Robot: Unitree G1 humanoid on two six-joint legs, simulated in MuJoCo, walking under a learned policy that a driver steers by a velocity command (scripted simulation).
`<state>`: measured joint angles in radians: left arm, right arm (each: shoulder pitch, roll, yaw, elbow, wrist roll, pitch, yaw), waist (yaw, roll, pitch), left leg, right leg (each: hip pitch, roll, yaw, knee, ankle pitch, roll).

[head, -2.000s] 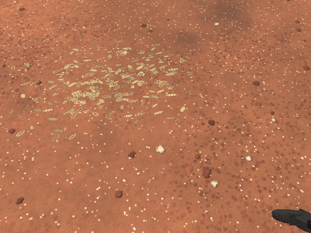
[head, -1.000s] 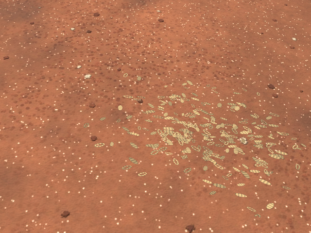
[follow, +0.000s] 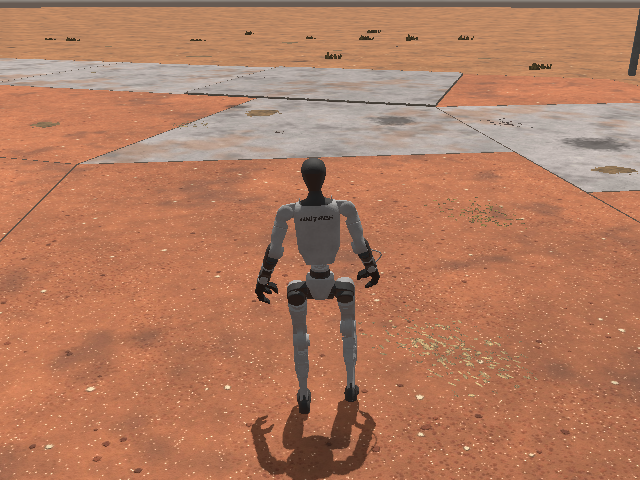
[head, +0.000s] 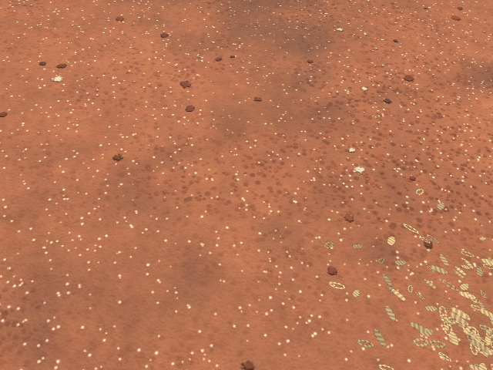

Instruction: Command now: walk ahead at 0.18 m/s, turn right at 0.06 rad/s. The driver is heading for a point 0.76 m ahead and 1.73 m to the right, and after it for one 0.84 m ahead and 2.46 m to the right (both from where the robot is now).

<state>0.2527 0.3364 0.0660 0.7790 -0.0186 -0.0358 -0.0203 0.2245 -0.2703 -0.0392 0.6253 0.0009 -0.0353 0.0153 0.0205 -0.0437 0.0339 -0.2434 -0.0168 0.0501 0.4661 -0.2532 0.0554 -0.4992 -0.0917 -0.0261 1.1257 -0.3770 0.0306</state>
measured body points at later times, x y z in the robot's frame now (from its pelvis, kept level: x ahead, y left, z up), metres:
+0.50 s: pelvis +0.13 +0.00 -0.01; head +0.19 -0.02 +0.44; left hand +0.35 +0.24 -0.10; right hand +0.23 -0.31 -0.11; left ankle +0.10 +0.14 -0.66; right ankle +0.17 -0.10 -0.74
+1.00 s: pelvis +0.19 +0.05 +0.00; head +0.23 +0.04 +0.45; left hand +0.48 +0.20 -0.10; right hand +0.16 -0.26 -0.09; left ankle +0.26 +0.14 -0.74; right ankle +0.11 -0.07 -0.68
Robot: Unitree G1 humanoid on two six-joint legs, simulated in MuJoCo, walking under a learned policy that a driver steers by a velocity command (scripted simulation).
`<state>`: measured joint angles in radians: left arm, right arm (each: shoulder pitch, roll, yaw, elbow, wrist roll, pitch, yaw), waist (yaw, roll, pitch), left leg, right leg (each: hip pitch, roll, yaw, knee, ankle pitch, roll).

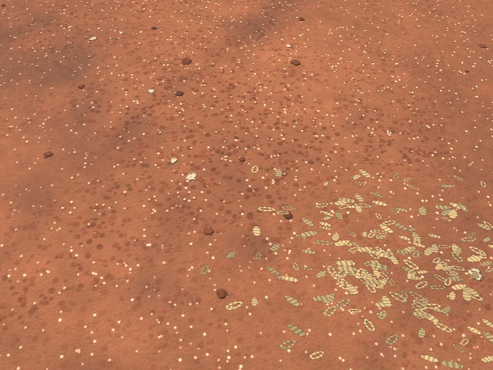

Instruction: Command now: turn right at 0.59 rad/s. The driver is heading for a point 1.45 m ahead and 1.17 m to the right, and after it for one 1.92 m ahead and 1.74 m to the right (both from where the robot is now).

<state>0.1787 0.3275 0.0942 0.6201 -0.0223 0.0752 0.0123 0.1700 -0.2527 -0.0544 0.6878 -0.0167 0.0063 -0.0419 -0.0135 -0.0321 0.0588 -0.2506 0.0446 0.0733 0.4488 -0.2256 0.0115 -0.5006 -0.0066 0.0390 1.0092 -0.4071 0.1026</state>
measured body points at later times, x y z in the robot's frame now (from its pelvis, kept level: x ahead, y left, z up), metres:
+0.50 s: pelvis +0.00 -0.03 +0.00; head +0.04 -0.06 +0.45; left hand +0.24 +0.20 -0.08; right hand +0.09 -0.35 -0.10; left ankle +0.07 +0.11 -0.70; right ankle -0.01 -0.13 -0.74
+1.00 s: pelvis +0.06 -0.07 +0.00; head +0.07 -0.09 +0.45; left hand +0.37 +0.03 -0.08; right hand -0.07 -0.35 -0.11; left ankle +0.07 +0.09 -0.74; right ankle +0.04 -0.23 -0.71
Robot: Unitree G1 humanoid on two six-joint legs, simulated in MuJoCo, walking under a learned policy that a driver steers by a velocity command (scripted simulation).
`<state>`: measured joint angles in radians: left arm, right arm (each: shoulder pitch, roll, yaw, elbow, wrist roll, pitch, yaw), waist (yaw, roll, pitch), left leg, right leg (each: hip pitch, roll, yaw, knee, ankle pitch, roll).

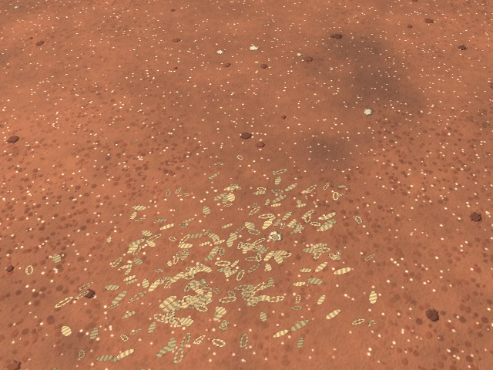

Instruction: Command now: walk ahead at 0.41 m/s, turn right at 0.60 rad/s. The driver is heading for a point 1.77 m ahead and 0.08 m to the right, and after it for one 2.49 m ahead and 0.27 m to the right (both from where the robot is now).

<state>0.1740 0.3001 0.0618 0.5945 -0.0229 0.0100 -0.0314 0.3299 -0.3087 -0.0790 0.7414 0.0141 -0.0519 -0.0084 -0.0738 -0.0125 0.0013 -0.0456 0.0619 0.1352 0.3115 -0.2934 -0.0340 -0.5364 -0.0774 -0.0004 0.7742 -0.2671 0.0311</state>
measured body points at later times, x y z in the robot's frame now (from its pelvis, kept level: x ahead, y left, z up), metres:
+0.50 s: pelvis +0.24 -0.08 +0.00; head +0.27 -0.11 +0.44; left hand +0.31 +0.20 -0.11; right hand +0.43 -0.35 -0.08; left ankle +0.47 +0.01 -0.70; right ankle +0.09 -0.14 -0.74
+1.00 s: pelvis +0.53 -0.14 +0.00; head +0.56 -0.15 +0.45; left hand +0.80 +0.03 -0.08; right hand +0.48 -0.42 -0.12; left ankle +0.48 -0.02 -0.74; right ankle +0.67 -0.33 -0.70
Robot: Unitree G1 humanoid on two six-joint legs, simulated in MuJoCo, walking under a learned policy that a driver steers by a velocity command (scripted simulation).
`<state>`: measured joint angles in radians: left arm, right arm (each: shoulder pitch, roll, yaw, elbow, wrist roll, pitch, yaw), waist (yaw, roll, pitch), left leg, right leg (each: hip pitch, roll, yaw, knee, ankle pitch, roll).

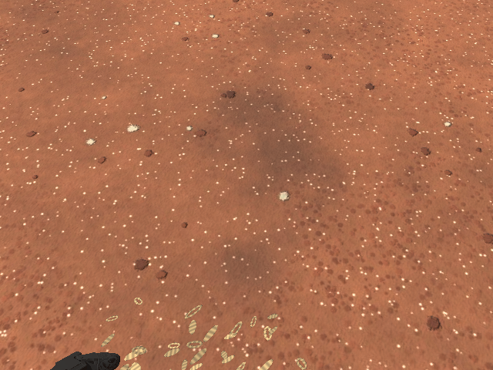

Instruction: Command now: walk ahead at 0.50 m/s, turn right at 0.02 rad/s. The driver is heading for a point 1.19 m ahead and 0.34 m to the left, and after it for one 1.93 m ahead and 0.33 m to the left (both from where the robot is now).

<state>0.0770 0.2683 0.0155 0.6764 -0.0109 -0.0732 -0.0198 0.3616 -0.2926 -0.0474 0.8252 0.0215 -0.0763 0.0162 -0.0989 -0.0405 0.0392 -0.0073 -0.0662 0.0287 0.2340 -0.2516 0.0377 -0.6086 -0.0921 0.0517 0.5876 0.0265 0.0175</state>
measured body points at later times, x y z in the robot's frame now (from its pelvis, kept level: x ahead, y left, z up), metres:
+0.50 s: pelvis +0.28 -0.04 +0.00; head +0.30 -0.04 +0.45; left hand +0.28 +0.25 -0.12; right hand +0.48 -0.27 -0.10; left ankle +0.45 +0.12 -0.69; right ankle +0.19 -0.14 -0.74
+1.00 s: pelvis +0.55 +0.04 +0.00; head +0.58 +0.06 +0.45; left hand +0.67 +0.34 -0.08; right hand +0.71 -0.22 -0.10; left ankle +0.47 +0.10 -0.74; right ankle +0.79 -0.06 -0.69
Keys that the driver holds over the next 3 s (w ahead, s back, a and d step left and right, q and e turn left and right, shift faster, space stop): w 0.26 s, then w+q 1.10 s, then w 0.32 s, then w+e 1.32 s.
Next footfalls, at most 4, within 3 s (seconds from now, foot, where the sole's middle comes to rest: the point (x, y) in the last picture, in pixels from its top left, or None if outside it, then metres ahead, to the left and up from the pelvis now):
0.10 right None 0.23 -0.14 -0.78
0.64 left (197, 356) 0.51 0.11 -0.78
1.12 right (232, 248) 0.83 -0.01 -0.78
1.62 left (108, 239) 0.90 0.38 -0.78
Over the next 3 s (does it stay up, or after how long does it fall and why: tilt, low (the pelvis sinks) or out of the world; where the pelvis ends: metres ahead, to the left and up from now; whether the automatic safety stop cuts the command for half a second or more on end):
stays up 1.50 0.55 0.00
